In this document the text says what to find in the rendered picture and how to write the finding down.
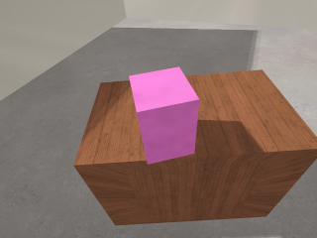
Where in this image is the carton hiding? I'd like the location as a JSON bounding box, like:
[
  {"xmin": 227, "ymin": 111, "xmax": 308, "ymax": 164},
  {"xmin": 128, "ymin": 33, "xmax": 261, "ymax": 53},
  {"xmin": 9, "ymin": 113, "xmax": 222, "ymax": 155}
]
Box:
[{"xmin": 129, "ymin": 66, "xmax": 200, "ymax": 165}]

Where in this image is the pedestal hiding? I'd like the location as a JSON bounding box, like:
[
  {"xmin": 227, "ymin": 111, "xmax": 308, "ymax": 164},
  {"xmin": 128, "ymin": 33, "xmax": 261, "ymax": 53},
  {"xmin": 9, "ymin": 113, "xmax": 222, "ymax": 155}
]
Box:
[{"xmin": 73, "ymin": 69, "xmax": 317, "ymax": 226}]

